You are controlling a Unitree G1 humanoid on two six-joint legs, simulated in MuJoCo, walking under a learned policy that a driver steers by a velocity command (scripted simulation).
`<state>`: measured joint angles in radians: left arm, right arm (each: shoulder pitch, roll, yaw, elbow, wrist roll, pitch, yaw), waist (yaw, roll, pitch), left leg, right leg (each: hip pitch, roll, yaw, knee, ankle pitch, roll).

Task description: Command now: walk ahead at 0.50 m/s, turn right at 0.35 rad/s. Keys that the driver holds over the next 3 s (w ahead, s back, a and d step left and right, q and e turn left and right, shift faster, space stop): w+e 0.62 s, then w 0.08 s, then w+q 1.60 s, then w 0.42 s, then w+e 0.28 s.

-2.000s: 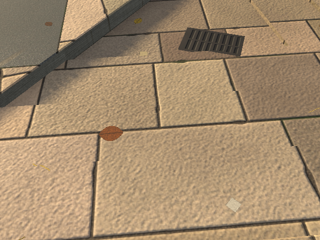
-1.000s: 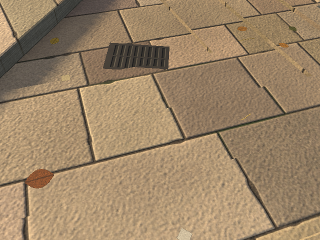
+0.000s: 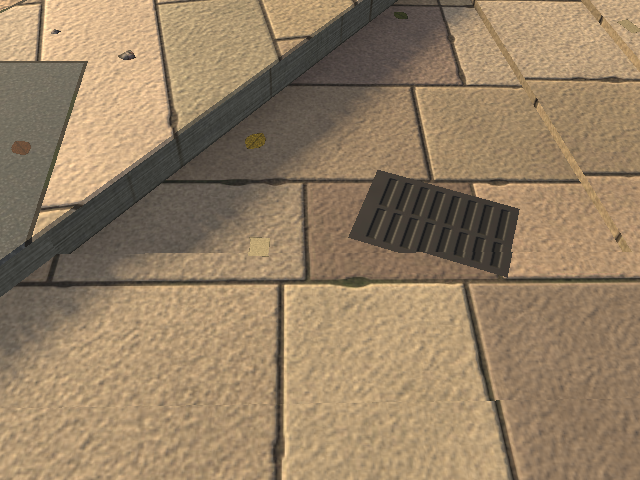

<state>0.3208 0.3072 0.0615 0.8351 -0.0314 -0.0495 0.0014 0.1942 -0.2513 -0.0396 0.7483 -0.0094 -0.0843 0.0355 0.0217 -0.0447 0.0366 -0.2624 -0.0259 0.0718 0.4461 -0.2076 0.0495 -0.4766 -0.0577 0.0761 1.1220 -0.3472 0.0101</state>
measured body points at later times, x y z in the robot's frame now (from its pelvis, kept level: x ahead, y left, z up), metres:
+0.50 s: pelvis +0.27 -0.09 -0.04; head +0.31 -0.11 +0.41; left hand +0.50 +0.13 -0.14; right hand +0.25 -0.38 -0.17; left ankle +0.16 +0.10 -0.65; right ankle +0.30 -0.16 -0.77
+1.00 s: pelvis +0.58 -0.16 -0.05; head +0.60 -0.17 +0.40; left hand +0.75 +0.07 -0.17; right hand +0.62 -0.46 -0.15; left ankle +0.68 -0.11 -0.78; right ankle +0.40 -0.21 -0.68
